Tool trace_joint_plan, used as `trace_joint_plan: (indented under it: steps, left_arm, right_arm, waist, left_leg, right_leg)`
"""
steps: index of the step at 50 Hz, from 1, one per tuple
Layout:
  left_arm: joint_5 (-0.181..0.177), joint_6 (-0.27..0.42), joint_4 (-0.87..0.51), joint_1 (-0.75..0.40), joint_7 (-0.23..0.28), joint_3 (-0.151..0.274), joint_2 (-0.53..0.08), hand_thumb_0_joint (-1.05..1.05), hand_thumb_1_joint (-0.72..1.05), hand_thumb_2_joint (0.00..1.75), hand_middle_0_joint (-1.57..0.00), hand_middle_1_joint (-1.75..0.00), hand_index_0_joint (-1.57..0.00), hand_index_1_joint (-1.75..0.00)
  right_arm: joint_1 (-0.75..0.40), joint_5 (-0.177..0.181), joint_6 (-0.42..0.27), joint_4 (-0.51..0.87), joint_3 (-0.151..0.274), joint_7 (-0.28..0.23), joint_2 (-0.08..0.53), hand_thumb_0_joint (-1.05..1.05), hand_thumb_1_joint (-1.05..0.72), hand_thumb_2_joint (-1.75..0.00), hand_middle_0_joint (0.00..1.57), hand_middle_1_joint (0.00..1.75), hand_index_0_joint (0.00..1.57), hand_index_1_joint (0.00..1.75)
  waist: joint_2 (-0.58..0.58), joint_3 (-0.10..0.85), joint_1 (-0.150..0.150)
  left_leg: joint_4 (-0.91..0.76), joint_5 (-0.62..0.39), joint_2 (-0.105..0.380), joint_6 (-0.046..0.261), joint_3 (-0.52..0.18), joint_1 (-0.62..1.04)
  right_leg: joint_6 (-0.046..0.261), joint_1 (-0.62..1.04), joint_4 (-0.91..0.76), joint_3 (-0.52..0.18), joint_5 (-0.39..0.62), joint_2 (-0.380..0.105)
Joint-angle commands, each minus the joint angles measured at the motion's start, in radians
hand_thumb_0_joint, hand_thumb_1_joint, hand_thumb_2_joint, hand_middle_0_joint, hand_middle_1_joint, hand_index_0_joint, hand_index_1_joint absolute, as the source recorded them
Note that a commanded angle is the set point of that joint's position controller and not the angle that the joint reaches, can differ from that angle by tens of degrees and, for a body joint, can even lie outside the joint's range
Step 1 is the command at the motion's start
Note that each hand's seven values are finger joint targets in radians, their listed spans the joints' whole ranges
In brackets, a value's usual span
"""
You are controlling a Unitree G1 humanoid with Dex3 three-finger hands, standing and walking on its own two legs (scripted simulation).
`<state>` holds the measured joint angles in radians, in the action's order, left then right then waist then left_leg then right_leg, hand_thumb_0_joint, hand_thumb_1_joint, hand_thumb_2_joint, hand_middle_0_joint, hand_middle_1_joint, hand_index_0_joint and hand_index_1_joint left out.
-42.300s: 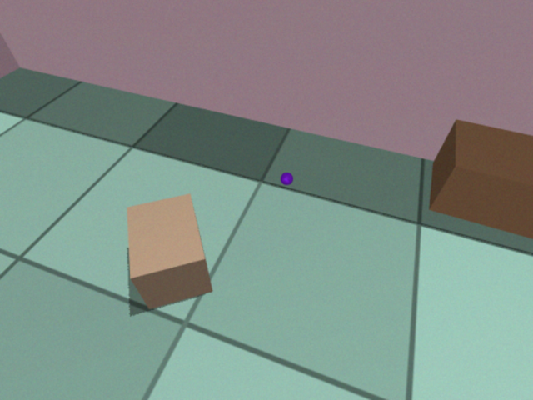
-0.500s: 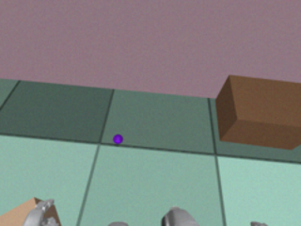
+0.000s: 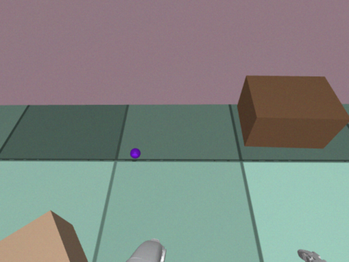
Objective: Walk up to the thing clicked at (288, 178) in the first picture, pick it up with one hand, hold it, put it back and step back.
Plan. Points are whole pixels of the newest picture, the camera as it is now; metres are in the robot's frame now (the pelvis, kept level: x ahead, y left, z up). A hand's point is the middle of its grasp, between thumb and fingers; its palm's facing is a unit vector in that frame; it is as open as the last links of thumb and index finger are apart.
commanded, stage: step back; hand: left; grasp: from above
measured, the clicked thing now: (135, 153) +0.83 +0.32 -0.73
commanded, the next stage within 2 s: stand in 1.62 s
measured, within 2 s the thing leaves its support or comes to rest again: neither
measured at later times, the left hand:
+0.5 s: hand out of the picture -0.09 +0.24 -0.15, palm faces +0.04 -0.92 -0.39, open 7.4 cm
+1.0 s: hand out of the picture -0.19 +0.25 -0.14, palm faces +0.11 -0.91 -0.39, open 7.4 cm
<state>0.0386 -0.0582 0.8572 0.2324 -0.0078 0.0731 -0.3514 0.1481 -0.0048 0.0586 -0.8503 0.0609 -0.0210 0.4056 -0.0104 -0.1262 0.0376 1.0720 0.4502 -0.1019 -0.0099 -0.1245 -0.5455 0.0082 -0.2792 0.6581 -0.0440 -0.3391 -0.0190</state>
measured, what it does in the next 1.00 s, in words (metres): walks backwards: left foot, then right foot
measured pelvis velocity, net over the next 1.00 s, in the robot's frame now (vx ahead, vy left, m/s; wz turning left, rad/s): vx -0.22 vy -0.04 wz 0.09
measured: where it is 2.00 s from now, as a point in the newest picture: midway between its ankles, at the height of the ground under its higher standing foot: outside the picture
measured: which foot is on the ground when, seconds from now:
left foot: up 0.00-0.16, down 0.18-0.52, up 0.54-0.74, down 0.76-1.00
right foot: down 0.00-0.20, up 0.22-0.46, down 0.48-1.00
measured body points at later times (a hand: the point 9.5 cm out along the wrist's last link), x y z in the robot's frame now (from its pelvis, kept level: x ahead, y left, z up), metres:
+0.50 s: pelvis -0.17 -0.03 -0.01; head -0.12 -0.03 +0.44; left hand -0.09 +0.29 -0.13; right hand -0.03 -0.34 -0.12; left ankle -0.08 +0.11 -0.73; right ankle -0.19 -0.16 -0.73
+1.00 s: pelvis -0.22 -0.04 +0.00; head -0.21 -0.04 +0.45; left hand -0.20 +0.29 -0.12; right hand -0.13 -0.33 -0.12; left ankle -0.21 +0.09 -0.73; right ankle -0.18 -0.15 -0.73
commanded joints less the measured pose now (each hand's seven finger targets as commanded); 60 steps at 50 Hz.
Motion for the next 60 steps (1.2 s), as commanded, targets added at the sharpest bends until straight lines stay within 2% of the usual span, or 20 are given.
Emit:
trace_joint_plan:
  steps: [1,5,8,10,11,14,23,24,25,26,29,34,37,38,40,41,48,51,52,60]
  left_arm:
    - [0.015,0.042,-0.151,-0.160,0.036,0.075,-0.275,0.00,0.90,0.90,-0.20,-0.30,-0.20,-0.30]
    - [0.008,0.026,-0.139,-0.072,0.042,0.069,-0.266,0.00,0.90,0.90,-0.20,-0.30,-0.20,-0.30]
    - [-0.012,0.005,-0.151,-0.084,0.034,0.052,-0.249,0.00,0.90,0.90,-0.20,-0.30,-0.20,-0.30]
    - [-0.028,0.006,-0.176,-0.097,0.032,0.034,-0.203,0.00,0.90,0.90,-0.20,-0.30,-0.20,-0.30]
    - [-0.013,0.004,-0.169,-0.169,0.042,0.060,-0.245,0.00,0.90,0.90,-0.20,-0.30,-0.20,-0.30]
    - [-0.034,-0.002,-0.116,-0.088,0.035,0.057,-0.226,0.00,0.90,0.90,-0.20,-0.30,-0.20,-0.30]
    - [-0.008,0.055,-0.006,0.032,0.020,0.045,-0.189,0.00,0.90,0.90,-0.20,-0.30,-0.20,-0.30]
    - [0.007,0.064,0.013,0.052,0.023,0.064,-0.243,0.00,0.90,0.90,-0.20,-0.30,-0.20,-0.30]
    - [0.019,0.069,-0.006,0.048,0.025,0.088,-0.338,0.00,0.90,0.90,-0.20,-0.30,-0.20,-0.30]
    - [0.015,0.066,-0.034,-0.047,0.026,0.102,-0.430,0.00,0.90,0.90,-0.20,-0.30,-0.20,-0.30]
    - [0.009,0.084,-0.055,-0.170,0.033,0.067,-0.305,0.00,0.90,0.90,-0.20,-0.30,-0.20,-0.30]
    - [0.017,0.091,-0.014,-0.060,0.020,0.073,-0.306,0.00,0.90,0.90,-0.20,-0.30,-0.20,-0.30]
    - [0.003,0.076,-0.014,-0.091,0.011,0.053,-0.295,0.00,0.90,0.90,-0.20,-0.30,-0.20,-0.30]
    - [0.001,0.073,-0.012,-0.073,0.009,0.034,-0.249,0.00,0.90,0.90,-0.20,-0.30,-0.20,-0.30]
    - [-0.026,0.070,0.001,-0.102,0.009,0.019,-0.202,0.00,0.90,0.90,-0.20,-0.30,-0.20,-0.30]
    - [-0.016,0.073,0.008,-0.120,0.011,0.037,-0.266,0.00,0.90,0.90,-0.20,-0.30,-0.20,-0.30]
    - [-0.011,0.103,0.106,0.012,0.009,0.034,-0.211,0.00,0.90,0.90,-0.20,-0.30,-0.20,-0.30]
    - [0.007,0.114,0.098,-0.016,0.018,0.064,-0.350,0.00,0.90,0.90,-0.20,-0.30,-0.20,-0.30]
    - [0.004,0.118,0.069,-0.069,0.019,0.065,-0.337,0.00,0.90,0.90,-0.20,-0.30,-0.20,-0.30]
    - [-0.014,0.103,0.060,-0.139,0.009,0.015,-0.229,0.00,0.90,0.90,-0.20,-0.30,-0.20,-0.30]
  right_arm:
    - [0.059,0.000,-0.033,0.064,0.037,-0.012,0.172,0.00,-0.90,-0.90,0.20,0.30,0.20,0.30]
    - [0.043,-0.017,-0.045,0.075,0.031,-0.008,0.148,0.00,-0.90,-0.90,0.20,0.30,0.20,0.30]
    - [0.140,-0.024,-0.056,0.024,0.044,-0.009,0.161,0.00,-0.90,-0.90,0.20,0.30,0.20,0.30]
    - [0.061,-0.026,-0.052,0.054,0.081,0.000,0.352,0.00,-0.90,-0.90,0.20,0.30,0.20,0.30]
    - [0.066,-0.033,-0.058,0.064,0.089,0.001,0.377,0.00,-0.90,-0.90,0.20,0.30,0.20,0.30]
    - [-0.016,-0.038,-0.062,0.064,0.050,-0.018,0.257,0.00,-0.90,-0.90,0.20,0.30,0.20,0.30]
    - [0.002,-0.028,-0.023,0.054,0.053,0.000,0.247,0.00,-0.90,-0.90,0.20,0.30,0.20,0.30]
    - [0.020,-0.025,-0.020,0.057,0.038,0.003,0.200,0.00,-0.90,-0.90,0.20,0.30,0.20,0.30]
    - [-0.023,-0.017,-0.027,0.092,0.020,0.005,0.135,0.00,-0.90,-0.90,0.20,0.30,0.20,0.30]
    - [-0.058,-0.019,-0.023,0.081,0.042,-0.011,0.178,0.00,-0.90,-0.90,0.20,0.30,0.20,0.30]
    - [0.008,-0.007,-0.035,0.016,0.042,-0.001,0.184,0.00,-0.90,-0.90,0.20,0.30,0.20,0.30]
    - [-0.009,-0.031,-0.061,0.006,0.036,0.022,0.165,0.00,-0.90,-0.90,0.20,0.30,0.20,0.30]
    - [0.057,-0.027,-0.082,-0.041,0.043,0.026,0.145,0.00,-0.90,-0.90,0.20,0.30,0.20,0.30]
    - [0.089,-0.033,-0.090,-0.063,0.054,0.020,0.160,0.00,-0.90,-0.90,0.20,0.30,0.20,0.30]
    - [0.073,-0.041,-0.100,-0.052,0.070,0.018,0.289,0.00,-0.90,-0.90,0.20,0.30,0.20,0.30]
    - [0.046,-0.036,-0.103,-0.043,0.075,0.022,0.296,0.00,-0.90,-0.90,0.20,0.30,0.20,0.30]
    - [-0.044,-0.021,-0.078,-0.044,0.032,0.029,0.177,0.00,-0.90,-0.90,0.20,0.30,0.20,0.30]
    - [-0.021,-0.018,-0.068,-0.054,0.029,0.021,0.141,0.00,-0.90,-0.90,0.20,0.30,0.20,0.30]
    - [0.007,-0.021,-0.071,-0.068,0.035,0.020,0.165,0.00,-0.90,-0.90,0.20,0.30,0.20,0.30]
    - [0.090,-0.032,-0.104,-0.136,0.043,0.021,0.131,0.00,-0.90,-0.90,0.20,0.30,0.20,0.30]
  waist:
    - [0.182,0.072,-0.045]
    - [0.208,0.134,0.009]
    - [0.147,0.190,-0.024]
    - [-0.219,0.184,-0.021]
    - [-0.209,0.165,-0.081]
    - [-0.066,0.155,0.003]
    - [-0.176,0.209,-0.007]
    - [-0.074,0.187,-0.012]
    - [0.172,0.139,0.012]
    - [0.243,0.093,0.039]
    - [0.067,0.021,-0.043]
    - [0.175,0.062,0.026]
    - [0.166,0.083,-0.025]
    - [0.101,0.116,-0.039]
    - [-0.156,0.112,-0.058]
    - [-0.091,0.057,-0.059]
    - [-0.116,0.102,0.014]
    - [0.148,0.038,0.021]
    - [0.098,-0.004,0.003]
    - [0.096,0.132,-0.061]
  left_leg:
    - [0.046,0.027,0.020,-0.007,0.007,0.098]
    - [-0.334,0.054,0.068,0.000,0.099,0.108]
    - [-0.682,-0.247,0.070,0.021,0.127,0.305]
    - [-0.724,-0.444,0.448,0.230,-0.358,0.341]
    - [-0.743,-0.505,0.519,0.328,-0.467,0.213]
    - [-0.627,-0.658,0.375,0.251,-0.154,0.257]
    - [-0.500,-0.298,0.286,0.170,-0.048,0.293]
    - [-0.414,-0.150,0.229,0.119,-0.023,0.126]
    - [-0.272,0.042,0.063,0.046,0.022,-0.100]
    - [-0.102,0.146,0.070,0.006,-0.048,0.043]
    - [0.018,-0.003,0.039,0.006,-0.046,0.047]
    - [-0.302,0.049,0.082,-0.007,0.061,0.083]
    - [-0.648,-0.063,0.065,0.016,0.133,0.343]
    - [-0.698,-0.113,0.075,0.033,0.083,0.456]
    - [-0.858,0.330,0.403,0.195,-0.451,0.392]
    - [-0.874,0.360,0.417,0.235,-0.448,0.271]
    - [-0.678,0.071,0.225,0.090,-0.074,0.128]
    - [-0.271,0.111,0.060,0.021,0.021,0.028]
    - [-0.225,0.072,0.101,0.013,0.004,0.033]
    - [-0.672,-0.261,0.107,0.020,0.092,0.430]
  right_leg:
    - [0.174,-0.066,-0.227,-0.127,0.275,-0.192]
    - [0.172,0.164,-0.137,-0.149,0.419,-0.222]
    - [0.114,0.099,0.003,-0.121,0.383,-0.186]
    - [0.009,-0.184,0.234,0.073,-0.167,0.059]
    - [-0.003,-0.138,0.450,-0.059,-0.319,0.057]
    - [0.020,-0.174,0.607,-0.148,-0.200,0.097]
    - [0.019,0.121,-0.276,0.079,0.013,0.068]
    - [0.034,0.214,-0.274,-0.041,-0.004,0.023]
    - [0.114,0.192,-0.359,-0.416,-0.195,-0.203]
    - [0.265,-0.138,-0.430,-0.598,-0.309,-0.408]
    - [0.187,-0.118,-0.301,-0.283,-0.075,-0.240]
    - [0.174,0.040,-0.299,-0.251,-0.260,-0.214]
    - [0.143,-0.049,-0.235,-0.191,-0.177,-0.199]
    - [0.110,-0.091,-0.143,-0.131,-0.097,-0.160]
    - [0.008,-0.257,0.106,0.048,-0.226,-0.002]
    - [0.014,-0.184,0.196,-0.016,-0.234,-0.024]
    - [0.016,0.207,-0.225,0.080,0.044,0.036]
    - [0.177,0.084,-0.477,-0.445,-0.518,-0.318]
    - [0.218,0.038,-0.475,-0.467,-0.479,-0.360]
    - [0.083,-0.032,-0.160,-0.032,0.230,-0.157]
